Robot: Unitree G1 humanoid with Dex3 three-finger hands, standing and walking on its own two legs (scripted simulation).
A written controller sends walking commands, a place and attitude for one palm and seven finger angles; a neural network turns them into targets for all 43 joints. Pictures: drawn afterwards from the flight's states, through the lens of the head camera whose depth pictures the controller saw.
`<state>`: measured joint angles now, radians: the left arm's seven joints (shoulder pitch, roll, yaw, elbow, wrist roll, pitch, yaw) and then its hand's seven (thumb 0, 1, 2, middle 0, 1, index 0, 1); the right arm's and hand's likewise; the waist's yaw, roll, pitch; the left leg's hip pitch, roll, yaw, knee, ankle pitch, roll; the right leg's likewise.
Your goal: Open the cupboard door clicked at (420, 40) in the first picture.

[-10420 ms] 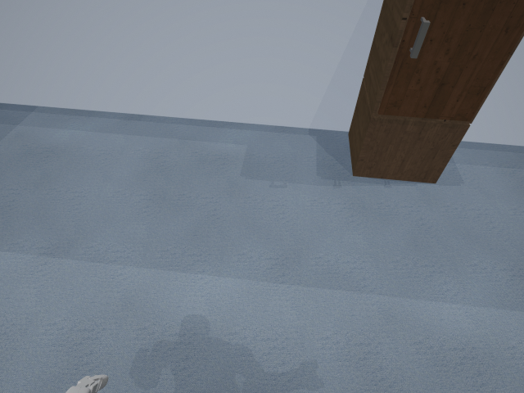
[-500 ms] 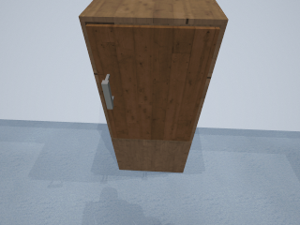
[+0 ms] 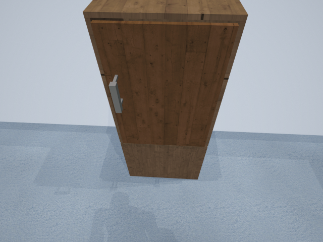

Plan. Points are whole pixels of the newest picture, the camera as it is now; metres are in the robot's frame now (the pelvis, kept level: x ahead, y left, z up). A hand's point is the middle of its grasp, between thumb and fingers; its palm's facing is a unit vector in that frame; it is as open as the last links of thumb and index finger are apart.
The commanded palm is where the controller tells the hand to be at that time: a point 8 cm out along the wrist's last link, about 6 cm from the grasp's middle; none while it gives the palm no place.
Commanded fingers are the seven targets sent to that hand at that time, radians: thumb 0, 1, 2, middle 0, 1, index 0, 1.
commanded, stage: look again from close up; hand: left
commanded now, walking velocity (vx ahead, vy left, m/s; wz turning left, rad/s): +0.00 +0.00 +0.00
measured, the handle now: (117, 94) +0.59 +0.19 +0.01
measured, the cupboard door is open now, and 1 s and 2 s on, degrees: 0 0 0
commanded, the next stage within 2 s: raise the hand with hooked fingers in 0.42 s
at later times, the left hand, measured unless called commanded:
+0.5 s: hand out of the picture +0.06 +0.18 -0.17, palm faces +0.02 -0.98 -0.21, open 7.3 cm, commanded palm none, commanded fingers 0.00 0.90 0.90 -0.20 -0.30 -0.20 -0.30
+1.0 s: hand (87, 232) +0.16 +0.20 -0.07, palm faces +0.10 -0.99 -0.01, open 8.9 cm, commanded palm +0.16 +0.25 -0.04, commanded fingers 0.00 0.32 0.65 -0.24 -0.68 -0.24 -0.68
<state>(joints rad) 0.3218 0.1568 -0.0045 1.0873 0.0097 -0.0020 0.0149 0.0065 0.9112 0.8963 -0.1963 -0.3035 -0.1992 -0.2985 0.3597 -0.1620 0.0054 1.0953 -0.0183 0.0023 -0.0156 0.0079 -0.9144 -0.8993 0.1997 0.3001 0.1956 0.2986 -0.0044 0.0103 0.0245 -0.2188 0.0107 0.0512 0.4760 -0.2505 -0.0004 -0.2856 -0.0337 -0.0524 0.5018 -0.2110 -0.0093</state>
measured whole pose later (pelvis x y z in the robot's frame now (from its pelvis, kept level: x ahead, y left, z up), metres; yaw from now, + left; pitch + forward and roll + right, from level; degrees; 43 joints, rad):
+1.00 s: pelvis +0.00 -0.02 -0.08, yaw +2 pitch +12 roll +0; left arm 0.47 0.19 0.23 0.17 -0.30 -0.54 -0.40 0.01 0.54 0.74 -0.23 -0.54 -0.23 -0.53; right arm 0.14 -0.28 -0.07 0.49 0.02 -0.27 -0.03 0.01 -0.91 -0.90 0.20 0.30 0.20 0.30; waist 0.04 -0.04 -0.11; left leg -0.80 0.04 -0.01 1.13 -0.55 -0.03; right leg -0.83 -0.04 -0.10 1.12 -0.50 -0.04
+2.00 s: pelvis +0.01 +0.02 -0.05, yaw +2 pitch +10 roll -2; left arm 0.04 0.40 0.41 0.30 -0.35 -0.26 -0.50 -0.01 -0.48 0.30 -0.30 -1.19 -0.30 -1.19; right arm 0.27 -0.26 0.06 0.54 0.03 -0.23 -0.08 0.01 -0.90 -0.90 0.21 0.30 0.20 0.30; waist 0.00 0.02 -0.09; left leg -0.65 0.03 0.00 0.96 -0.48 0.02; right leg -0.66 -0.04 -0.09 0.89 -0.39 0.01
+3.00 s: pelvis +0.00 +0.00 -0.05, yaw +1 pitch +11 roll -1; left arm -0.27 0.45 0.43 0.62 -0.32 -0.29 -0.56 -0.01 -0.50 0.30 -0.30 -1.20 -0.30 -1.20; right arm 0.28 -0.29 0.05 0.58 0.04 -0.18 -0.10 0.01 -0.91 -0.90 0.20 0.30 0.20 0.30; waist -0.02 0.01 -0.06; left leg -0.67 0.04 0.00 0.93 -0.45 0.00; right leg -0.68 -0.02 -0.09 0.87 -0.37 -0.01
